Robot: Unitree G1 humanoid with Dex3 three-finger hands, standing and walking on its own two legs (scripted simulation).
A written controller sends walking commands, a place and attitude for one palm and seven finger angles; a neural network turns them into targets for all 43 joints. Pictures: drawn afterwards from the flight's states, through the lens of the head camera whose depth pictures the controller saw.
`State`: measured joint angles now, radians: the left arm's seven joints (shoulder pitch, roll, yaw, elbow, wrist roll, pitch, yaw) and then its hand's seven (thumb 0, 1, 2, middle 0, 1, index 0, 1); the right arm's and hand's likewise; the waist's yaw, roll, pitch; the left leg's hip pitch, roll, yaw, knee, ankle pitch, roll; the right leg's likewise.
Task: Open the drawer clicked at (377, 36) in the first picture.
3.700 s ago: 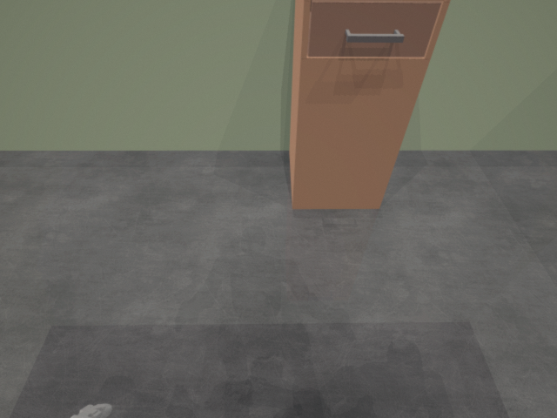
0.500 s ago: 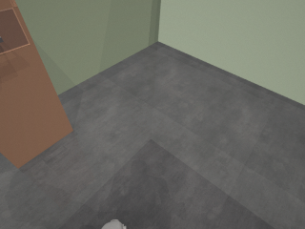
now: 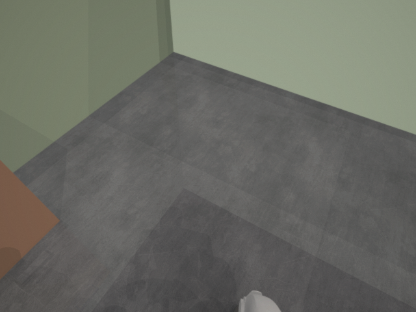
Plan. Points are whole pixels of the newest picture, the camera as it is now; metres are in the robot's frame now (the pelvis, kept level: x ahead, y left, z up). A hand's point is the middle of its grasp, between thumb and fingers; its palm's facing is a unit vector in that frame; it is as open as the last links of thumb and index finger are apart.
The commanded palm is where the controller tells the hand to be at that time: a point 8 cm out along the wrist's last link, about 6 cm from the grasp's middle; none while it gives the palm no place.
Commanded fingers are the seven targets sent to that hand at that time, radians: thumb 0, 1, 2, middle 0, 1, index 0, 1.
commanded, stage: walk to a spot facing it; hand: left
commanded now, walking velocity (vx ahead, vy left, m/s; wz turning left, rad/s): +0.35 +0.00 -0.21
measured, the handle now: out of the picture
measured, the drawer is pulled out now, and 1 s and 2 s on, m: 0.00 0.00 0.00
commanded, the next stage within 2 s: turn to face it in 0.16 s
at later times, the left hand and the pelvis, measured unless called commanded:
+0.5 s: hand (148, 280) +0.22 +0.15 -0.18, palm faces +0.12 -0.98 -0.16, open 7.3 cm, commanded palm none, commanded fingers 0.00 0.90 0.90 -0.20 -0.30 -0.20 -0.30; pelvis +0.20 -0.03 -0.01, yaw +6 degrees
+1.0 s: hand (131, 236) +0.31 +0.20 -0.15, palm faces +0.36 -0.89 -0.28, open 7.4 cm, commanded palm none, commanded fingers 0.00 0.90 0.90 -0.20 -0.30 -0.20 -0.30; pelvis +0.27 -0.04 -0.01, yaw +21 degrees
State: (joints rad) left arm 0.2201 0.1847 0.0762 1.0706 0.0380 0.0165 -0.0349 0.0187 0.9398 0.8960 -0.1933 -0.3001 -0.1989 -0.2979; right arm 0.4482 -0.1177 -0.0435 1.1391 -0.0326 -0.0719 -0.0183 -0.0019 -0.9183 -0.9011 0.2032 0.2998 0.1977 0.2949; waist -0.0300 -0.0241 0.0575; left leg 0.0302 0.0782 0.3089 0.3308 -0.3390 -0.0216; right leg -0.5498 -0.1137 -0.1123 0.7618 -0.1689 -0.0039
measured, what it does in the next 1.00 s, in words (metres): walks ahead, turning left: right foot, then left foot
